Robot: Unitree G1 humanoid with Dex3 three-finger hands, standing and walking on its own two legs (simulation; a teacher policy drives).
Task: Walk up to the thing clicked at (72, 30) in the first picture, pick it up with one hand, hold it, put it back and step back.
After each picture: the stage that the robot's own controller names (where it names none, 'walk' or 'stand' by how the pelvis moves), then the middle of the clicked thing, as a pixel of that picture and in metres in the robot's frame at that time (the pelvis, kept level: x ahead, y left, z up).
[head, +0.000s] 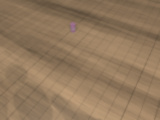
stand; (73, 27) +1.71 +0.15 -0.72
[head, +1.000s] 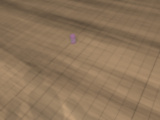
walk; (73, 39) +1.60 +0.24 -0.72
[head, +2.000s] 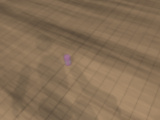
walk; (67, 60) +1.10 +0.27 -0.72
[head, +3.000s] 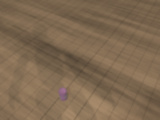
walk; (63, 94) +0.72 +0.23 -0.71
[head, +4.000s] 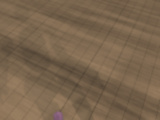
walk; (58, 118) +0.45 +0.18 -0.69
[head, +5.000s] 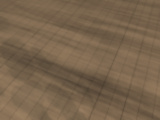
stand; out of the picture +0.42 -0.04 -0.70
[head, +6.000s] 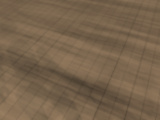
stand; out of the picture +0.37 -0.01 -0.72
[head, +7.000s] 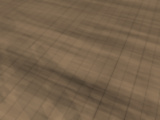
stand; out of the picture +0.36 -0.01 -0.72
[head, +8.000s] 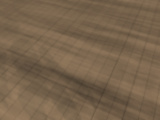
stand; out of the picture +0.39 +0.01 -0.73
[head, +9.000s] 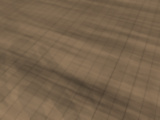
stand; out of the picture +0.37 +0.01 -0.73
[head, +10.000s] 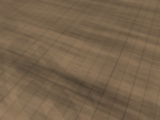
stand; out of the picture +0.37 +0.00 -0.73
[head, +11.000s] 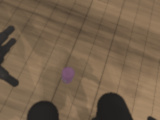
go down; (67, 75) +0.46 +0.01 -0.42
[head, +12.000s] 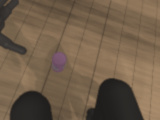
go down; (58, 62) +0.49 +0.03 -0.32
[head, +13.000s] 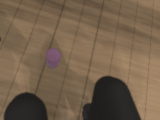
go down; (52, 59) +0.48 +0.03 -0.33
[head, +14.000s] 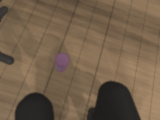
go down; (61, 62) +0.48 +0.02 -0.35
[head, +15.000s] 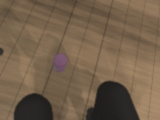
go down; (60, 63) +0.48 +0.02 -0.35
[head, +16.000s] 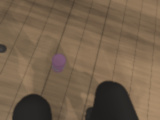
go down; (58, 63) +0.48 +0.02 -0.35
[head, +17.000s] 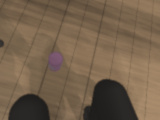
go down; (55, 62) +0.48 +0.03 -0.34
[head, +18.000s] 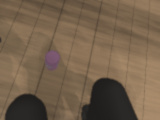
go down; (52, 61) +0.49 +0.03 -0.34
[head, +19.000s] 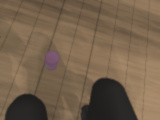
go down; (51, 61) +0.48 +0.03 -0.34
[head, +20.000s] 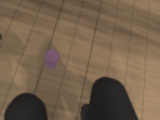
go down; (51, 60) +0.48 +0.04 -0.33
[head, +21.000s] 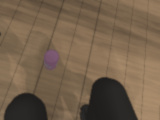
go down; (51, 60) +0.48 +0.03 -0.33
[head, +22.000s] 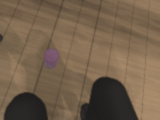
go down; (51, 59) +0.48 +0.04 -0.33
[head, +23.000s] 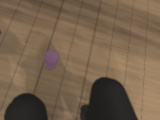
go down; (51, 60) +0.48 +0.04 -0.33
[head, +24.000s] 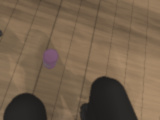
go down; (50, 59) +0.48 +0.04 -0.33
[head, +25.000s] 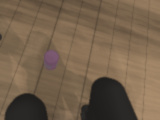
go down; (51, 60) +0.48 +0.04 -0.33
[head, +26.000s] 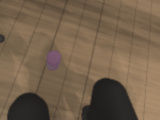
go down; (53, 61) +0.48 +0.03 -0.33
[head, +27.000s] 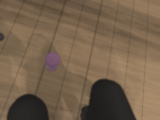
go down; (52, 62) +0.48 +0.03 -0.34
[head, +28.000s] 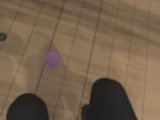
go down; (52, 60) +0.48 +0.03 -0.33
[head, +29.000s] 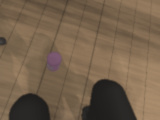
go down; (53, 62) +0.48 +0.03 -0.34
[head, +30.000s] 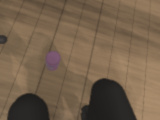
go down; (52, 61) +0.48 +0.03 -0.34
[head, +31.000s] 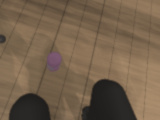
go down; (53, 62) +0.48 +0.03 -0.34
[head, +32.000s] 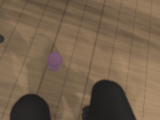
go down; (54, 62) +0.48 +0.03 -0.35
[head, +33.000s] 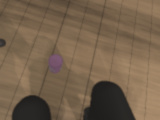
go down; (55, 64) +0.48 +0.03 -0.35
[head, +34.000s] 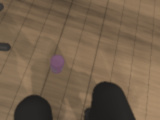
go down; (57, 64) +0.48 +0.03 -0.36
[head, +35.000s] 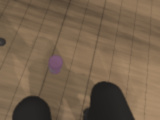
go down; (55, 65) +0.48 +0.03 -0.36
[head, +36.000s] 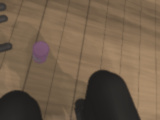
go down; (40, 53) +0.49 +0.05 -0.29
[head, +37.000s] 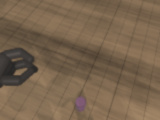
hold; (80, 104) +0.44 +0.01 -0.57
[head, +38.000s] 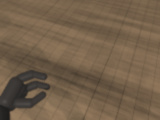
hold; out of the picture +0.40 +0.01 -0.68
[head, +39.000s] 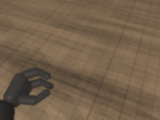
crouch; out of the picture +0.39 +0.00 -0.68
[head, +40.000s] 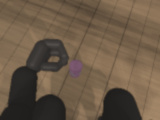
hold; (75, 69) +0.48 +0.00 -0.37
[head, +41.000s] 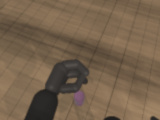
hold; (79, 98) +0.46 +0.01 -0.53
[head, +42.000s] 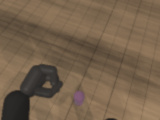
crouch; (79, 98) +0.43 +0.00 -0.55
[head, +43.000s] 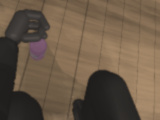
lower; (37, 49) +0.49 +0.05 -0.28
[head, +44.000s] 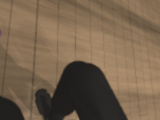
lower; out of the picture +0.50 +0.10 -0.29
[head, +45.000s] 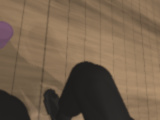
hold; out of the picture +0.50 +0.10 -0.27
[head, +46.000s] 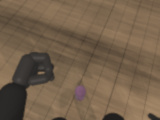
hold; (80, 93) +0.46 +0.00 -0.53
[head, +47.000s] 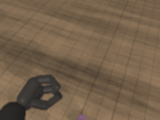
crouch; out of the picture +0.41 +0.00 -0.66
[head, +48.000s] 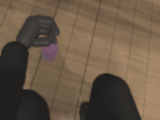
lower; (49, 51) +0.50 +0.03 -0.30
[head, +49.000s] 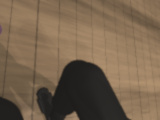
lower; out of the picture +0.51 +0.10 -0.28
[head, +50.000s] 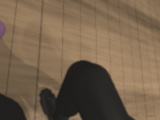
lower; out of the picture +0.51 +0.10 -0.27
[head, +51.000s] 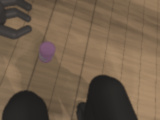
lower; (46, 52) +0.50 +0.05 -0.31
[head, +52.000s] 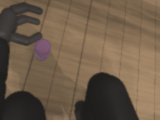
crouch; (42, 50) +0.50 +0.05 -0.29
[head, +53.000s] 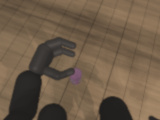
hold; (75, 76) +0.48 +0.00 -0.44
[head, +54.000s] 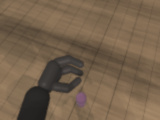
hold; (81, 100) +0.45 +0.00 -0.57
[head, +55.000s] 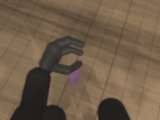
crouch; (74, 77) +0.47 +0.00 -0.45
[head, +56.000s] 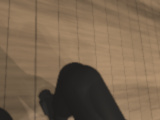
lower; out of the picture +0.51 +0.10 -0.28
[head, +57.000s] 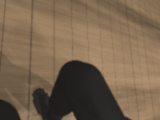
lower; out of the picture +0.51 +0.10 -0.28
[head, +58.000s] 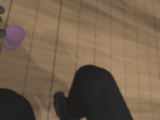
lower; (13, 38) +0.51 +0.09 -0.28
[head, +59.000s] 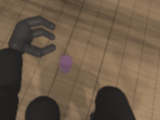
crouch; (65, 64) +0.50 +0.01 -0.38
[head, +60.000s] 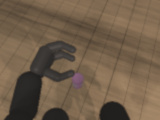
hold; (77, 81) +0.48 +0.00 -0.47
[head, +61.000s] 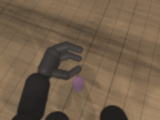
hold; (78, 84) +0.47 +0.00 -0.49
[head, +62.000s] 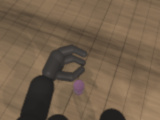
hold; (78, 87) +0.47 +0.00 -0.51
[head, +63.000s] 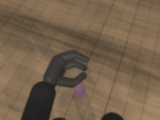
hold; (79, 91) +0.47 +0.00 -0.53
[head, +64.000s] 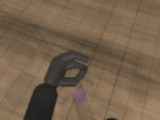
hold; (80, 96) +0.45 +0.00 -0.56
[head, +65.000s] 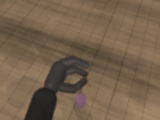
hold; (80, 101) +0.45 +0.00 -0.58
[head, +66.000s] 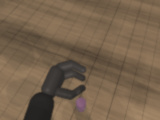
hold; (80, 105) +0.44 +0.01 -0.60
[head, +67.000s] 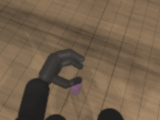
crouch; (75, 87) +0.46 +0.01 -0.50
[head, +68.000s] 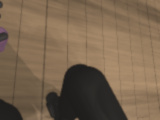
lower; out of the picture +0.51 +0.09 -0.28
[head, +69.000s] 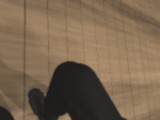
stand; out of the picture +0.51 +0.11 -0.29
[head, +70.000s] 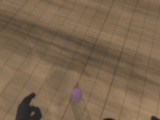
stand; (76, 95) +0.46 +0.01 -0.55
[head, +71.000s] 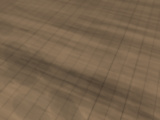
stand; out of the picture +0.41 -0.02 -0.66
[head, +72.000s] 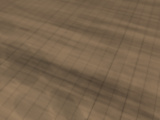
stand; out of the picture +0.41 -0.01 -0.66
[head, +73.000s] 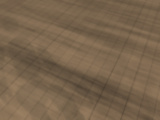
stand; out of the picture +0.42 -0.01 -0.71
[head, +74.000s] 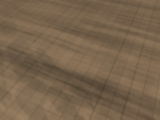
stand; out of the picture +0.42 +0.00 -0.72
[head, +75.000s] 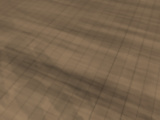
stand; out of the picture +0.41 +0.00 -0.73
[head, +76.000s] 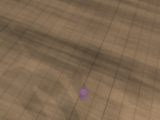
walk; (83, 94) +0.55 -0.04 -0.71
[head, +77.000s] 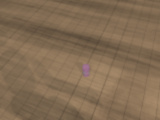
walk; (86, 70) +0.89 +0.05 -0.70
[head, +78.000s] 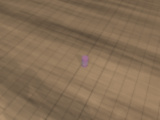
stand; (84, 61) +1.07 -0.03 -0.71
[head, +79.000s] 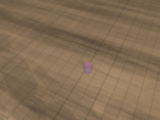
stand; (87, 68) +1.02 -0.01 -0.73
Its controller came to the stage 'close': no
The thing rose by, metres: 0.01
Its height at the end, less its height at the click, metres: +0.00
